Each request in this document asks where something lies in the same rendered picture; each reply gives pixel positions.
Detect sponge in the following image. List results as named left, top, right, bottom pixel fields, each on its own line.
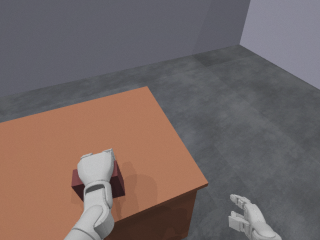
left=71, top=160, right=125, bottom=202

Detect table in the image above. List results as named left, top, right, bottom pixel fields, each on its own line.
left=0, top=86, right=209, bottom=240

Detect left robot hand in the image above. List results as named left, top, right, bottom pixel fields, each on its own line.
left=77, top=148, right=116, bottom=187

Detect left robot forearm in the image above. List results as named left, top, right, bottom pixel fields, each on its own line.
left=64, top=180, right=115, bottom=240

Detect right robot hand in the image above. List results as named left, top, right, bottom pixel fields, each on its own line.
left=228, top=194, right=266, bottom=240

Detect right robot forearm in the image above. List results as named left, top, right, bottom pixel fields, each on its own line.
left=249, top=222, right=282, bottom=240

